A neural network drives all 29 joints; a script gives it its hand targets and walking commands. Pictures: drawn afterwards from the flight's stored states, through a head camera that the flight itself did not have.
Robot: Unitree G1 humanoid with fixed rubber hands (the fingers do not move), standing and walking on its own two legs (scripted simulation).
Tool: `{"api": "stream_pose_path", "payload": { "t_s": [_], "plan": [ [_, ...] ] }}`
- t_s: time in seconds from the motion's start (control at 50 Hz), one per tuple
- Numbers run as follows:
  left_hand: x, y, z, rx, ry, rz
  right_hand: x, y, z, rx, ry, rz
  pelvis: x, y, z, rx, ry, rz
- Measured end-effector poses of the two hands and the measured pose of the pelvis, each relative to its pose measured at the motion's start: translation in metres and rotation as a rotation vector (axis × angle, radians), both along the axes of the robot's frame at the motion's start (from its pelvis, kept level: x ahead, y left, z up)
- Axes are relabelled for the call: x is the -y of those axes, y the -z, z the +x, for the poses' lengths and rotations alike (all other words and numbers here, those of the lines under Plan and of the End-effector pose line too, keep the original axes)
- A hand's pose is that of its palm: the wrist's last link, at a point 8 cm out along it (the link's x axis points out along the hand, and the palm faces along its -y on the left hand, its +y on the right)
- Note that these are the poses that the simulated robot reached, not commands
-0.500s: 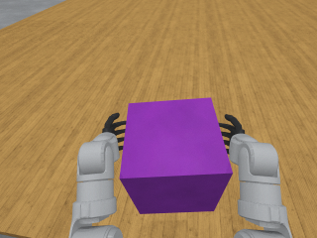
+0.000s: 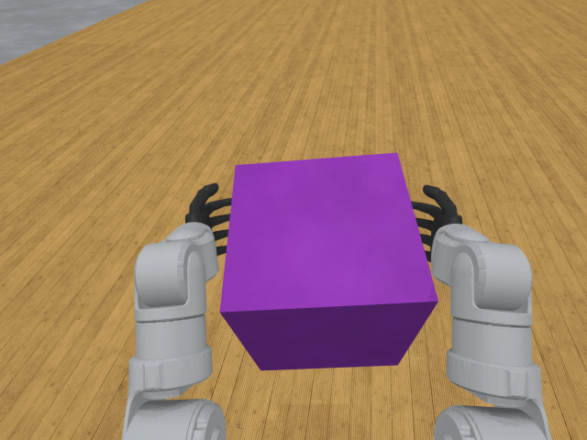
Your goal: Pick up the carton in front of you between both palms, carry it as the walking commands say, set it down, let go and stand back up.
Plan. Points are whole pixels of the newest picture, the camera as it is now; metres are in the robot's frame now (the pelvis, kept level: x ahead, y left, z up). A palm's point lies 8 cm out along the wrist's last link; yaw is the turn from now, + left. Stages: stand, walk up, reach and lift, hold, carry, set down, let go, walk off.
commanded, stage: carry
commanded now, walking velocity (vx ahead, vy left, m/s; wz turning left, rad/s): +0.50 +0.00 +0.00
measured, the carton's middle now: (322, 272) +0.34 +0.00 +0.08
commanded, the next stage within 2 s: none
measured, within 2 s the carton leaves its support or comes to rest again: neither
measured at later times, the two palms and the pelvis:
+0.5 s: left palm (252, 145) +0.59 +0.13 +0.15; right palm (419, 142) +0.59 -0.17 +0.15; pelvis +0.24 -0.03 +0.00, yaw +1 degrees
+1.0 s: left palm (269, 38) +0.89 +0.12 +0.25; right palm (401, 39) +0.90 -0.18 +0.24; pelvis +0.55 -0.03 +0.07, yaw +0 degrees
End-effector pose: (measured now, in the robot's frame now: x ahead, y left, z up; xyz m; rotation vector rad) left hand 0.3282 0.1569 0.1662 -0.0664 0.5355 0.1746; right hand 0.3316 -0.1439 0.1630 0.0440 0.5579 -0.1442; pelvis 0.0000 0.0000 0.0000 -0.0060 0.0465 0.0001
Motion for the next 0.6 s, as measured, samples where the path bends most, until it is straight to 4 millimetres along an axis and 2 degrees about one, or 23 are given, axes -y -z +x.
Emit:
{"api": "stream_pose_path", "payload": {
  "t_s": [0.1, 0.18, 0.24, 0.32, 0.38, 0.46, 0.54, 0.6],
  "plan": [
    [-0.005, -0.004, 0.036, -0.015, 0.003, -0.002, -0.005, -0.007, 0.037, -0.014, -0.001, -0.004, -0.004, 0.004, 0.034, -0.012, 0.003, -0.004],
    [-0.008, 0.004, 0.073, -0.055, 0.024, 0.0, -0.008, 0.001, 0.067, -0.054, 0.023, 0.0, -0.012, 0.006, 0.062, -0.02, 0.007, 0.008],
    [0.0, 0.008, 0.102, -0.08, 0.048, -0.014, 0.0, 0.01, 0.086, -0.084, 0.053, 0.007, -0.013, 0.001, 0.081, -0.029, -0.006, -0.004],
    [0.016, 0.008, 0.146, -0.056, 0.058, -0.057, 0.015, 0.009, 0.119, -0.07, 0.082, -0.003, -0.007, -0.002, 0.113, -0.031, -0.024, -0.006],
    [0.026, 0.011, 0.182, -0.04, 0.051, -0.077, 0.025, 0.007, 0.156, -0.054, 0.088, -0.002, 0.001, -0.003, 0.148, -0.033, -0.031, -0.008],
    [0.031, 0.018, 0.235, -0.034, 0.016, -0.072, 0.031, 0.01, 0.223, -0.047, 0.065, 0.01, 0.018, -0.001, 0.204, -0.045, -0.031, -0.02],
    [0.025, 0.019, 0.28, -0.035, -0.065, -0.037, 0.024, 0.016, 0.296, -0.044, -0.031, 0.04, 0.04, -0.004, 0.26, -0.016, -0.025, -0.027],
    [0.018, 0.014, 0.302, -0.062, -0.119, -0.028, 0.016, 0.012, 0.334, -0.07, -0.066, 0.064, 0.05, -0.022, 0.29, -0.011, -0.027, -0.025]
  ]
}}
